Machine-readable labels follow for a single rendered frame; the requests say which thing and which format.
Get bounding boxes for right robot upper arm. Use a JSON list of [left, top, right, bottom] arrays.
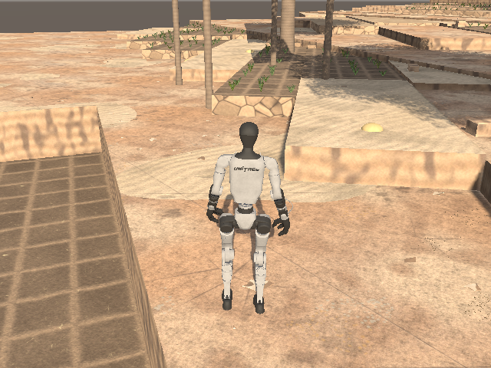
[[263, 156, 282, 200]]

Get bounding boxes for robot torso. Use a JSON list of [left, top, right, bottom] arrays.
[[229, 153, 265, 230]]

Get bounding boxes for left robot upper arm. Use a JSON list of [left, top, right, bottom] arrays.
[[211, 154, 232, 196]]

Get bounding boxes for right robot foot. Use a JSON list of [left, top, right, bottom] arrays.
[[253, 294, 265, 314]]

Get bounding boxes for robot right forearm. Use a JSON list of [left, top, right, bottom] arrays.
[[274, 189, 288, 220]]

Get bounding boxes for right robot hand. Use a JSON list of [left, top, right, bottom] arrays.
[[272, 218, 290, 236]]

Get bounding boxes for left robot hand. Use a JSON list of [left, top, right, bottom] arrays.
[[206, 208, 224, 223]]

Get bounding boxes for robot left forearm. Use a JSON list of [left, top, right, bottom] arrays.
[[207, 184, 219, 210]]

